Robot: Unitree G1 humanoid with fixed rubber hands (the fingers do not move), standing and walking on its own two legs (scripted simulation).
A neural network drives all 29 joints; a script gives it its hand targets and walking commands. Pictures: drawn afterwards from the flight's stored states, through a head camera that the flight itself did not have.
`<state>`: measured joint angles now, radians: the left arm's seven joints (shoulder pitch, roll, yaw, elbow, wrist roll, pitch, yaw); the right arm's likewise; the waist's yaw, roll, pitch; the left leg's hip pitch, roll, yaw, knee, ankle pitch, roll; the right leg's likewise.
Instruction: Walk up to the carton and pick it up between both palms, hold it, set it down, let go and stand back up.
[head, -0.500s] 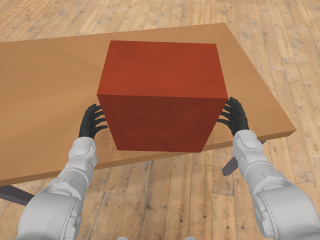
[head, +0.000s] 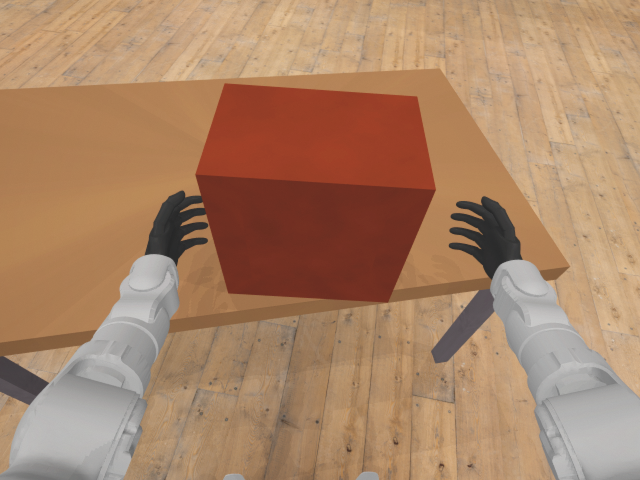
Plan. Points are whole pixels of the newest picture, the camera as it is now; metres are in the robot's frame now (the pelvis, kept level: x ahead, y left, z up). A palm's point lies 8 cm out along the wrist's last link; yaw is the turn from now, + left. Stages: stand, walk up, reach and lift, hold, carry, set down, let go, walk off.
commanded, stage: set down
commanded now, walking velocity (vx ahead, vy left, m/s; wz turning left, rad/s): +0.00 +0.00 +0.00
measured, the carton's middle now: (314, 203) +0.53 +0.01 +0.01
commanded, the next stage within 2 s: let go in 1.66 s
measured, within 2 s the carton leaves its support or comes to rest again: neither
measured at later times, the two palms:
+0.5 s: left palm (111, 293) +0.36 +0.25 +0.04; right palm (518, 316) +0.34 -0.25 +0.03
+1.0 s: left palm (112, 328) +0.32 +0.25 +0.01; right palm (509, 317) +0.34 -0.24 +0.03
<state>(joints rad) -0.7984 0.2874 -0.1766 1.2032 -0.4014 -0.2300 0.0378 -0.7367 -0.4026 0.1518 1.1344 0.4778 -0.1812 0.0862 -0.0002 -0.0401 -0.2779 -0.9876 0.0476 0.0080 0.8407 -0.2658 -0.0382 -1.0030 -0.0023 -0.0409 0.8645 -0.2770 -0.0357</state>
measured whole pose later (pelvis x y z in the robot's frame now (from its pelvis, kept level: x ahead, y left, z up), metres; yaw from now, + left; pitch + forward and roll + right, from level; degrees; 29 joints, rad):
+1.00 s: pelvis +0.06 +0.00 +0.05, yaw +0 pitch +9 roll +0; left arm -0.11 0.27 0.02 0.72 -0.23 -0.25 0.03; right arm -0.19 -0.32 0.10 0.87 0.41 -0.38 0.06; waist -0.01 -0.02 -0.05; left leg -0.43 0.04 0.01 0.51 -0.24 -0.04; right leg -0.43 0.00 -0.05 0.53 -0.25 -0.02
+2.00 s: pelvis +0.07 +0.02 +0.06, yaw -1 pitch +1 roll +0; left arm 0.08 0.24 -0.06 0.68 -0.21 -0.21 0.02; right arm 0.06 -0.28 0.05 0.84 0.25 -0.39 0.06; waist -0.01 0.03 0.01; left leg -0.24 0.03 0.03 0.50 -0.27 -0.01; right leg -0.24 -0.01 -0.02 0.49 -0.26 0.00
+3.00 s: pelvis -0.02 +0.01 +0.06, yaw +6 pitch -3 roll -1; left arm 0.39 0.21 0.04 1.09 0.03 0.04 0.00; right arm 0.43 -0.17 -0.02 1.03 -0.04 0.04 0.00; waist 0.00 -0.03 -0.08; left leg -0.30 0.00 -0.09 0.47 -0.32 -0.02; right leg -0.24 -0.03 -0.14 0.44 -0.35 -0.01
